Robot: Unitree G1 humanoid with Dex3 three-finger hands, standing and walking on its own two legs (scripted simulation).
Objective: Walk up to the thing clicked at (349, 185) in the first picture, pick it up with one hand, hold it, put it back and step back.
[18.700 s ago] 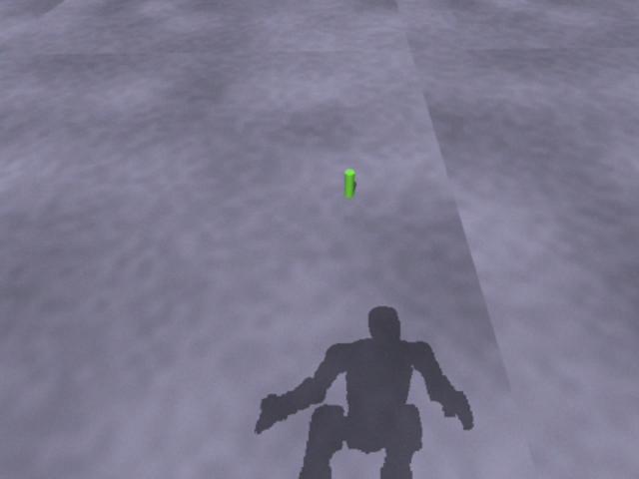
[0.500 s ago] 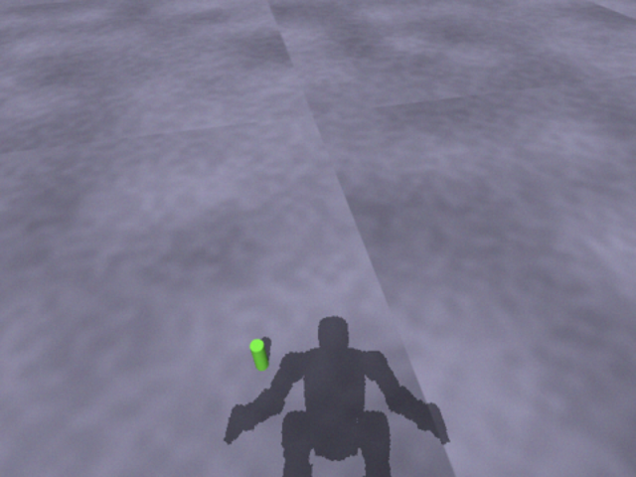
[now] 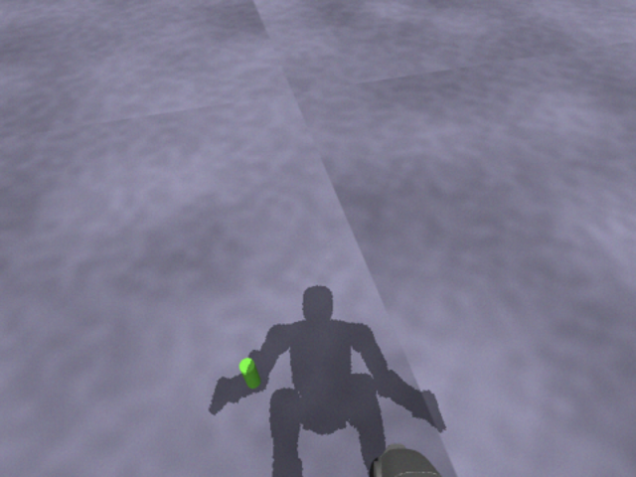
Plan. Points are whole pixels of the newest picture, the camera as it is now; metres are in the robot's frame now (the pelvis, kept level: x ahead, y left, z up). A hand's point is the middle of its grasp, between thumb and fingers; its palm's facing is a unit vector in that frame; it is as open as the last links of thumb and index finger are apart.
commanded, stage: walk up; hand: left
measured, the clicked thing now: (250, 373) +0.51 +0.23 -0.70
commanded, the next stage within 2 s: none
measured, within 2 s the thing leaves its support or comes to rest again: neither
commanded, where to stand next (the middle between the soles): +0.17 -0.01 m, yaw +2 degrees
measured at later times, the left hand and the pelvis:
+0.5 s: hand (154, 468) +0.18 +0.26 -0.17, palm faces +0.01 -0.94 -0.33, open 7.4 cm; pelvis +0.11 +0.00 -0.02, yaw +1 degrees
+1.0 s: hand (167, 442) +0.21 +0.24 -0.15, palm faces +0.01 -0.94 -0.34, open 7.4 cm; pelvis +0.13 -0.01 +0.01, yaw +0 degrees
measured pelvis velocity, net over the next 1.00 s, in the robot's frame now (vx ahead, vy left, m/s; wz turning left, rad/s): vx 0.13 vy -0.01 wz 0.00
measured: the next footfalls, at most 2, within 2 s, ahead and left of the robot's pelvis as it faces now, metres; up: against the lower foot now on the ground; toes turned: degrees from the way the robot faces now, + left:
right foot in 0.06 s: +0.15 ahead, -0.15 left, +0.00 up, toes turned +0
left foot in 0.40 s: +0.23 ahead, +0.12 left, +0.00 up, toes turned +3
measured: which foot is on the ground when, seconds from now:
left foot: down 0.00-0.08, up 0.10-0.38, down 0.40-1.00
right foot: up 0.00-0.04, down 0.06-1.00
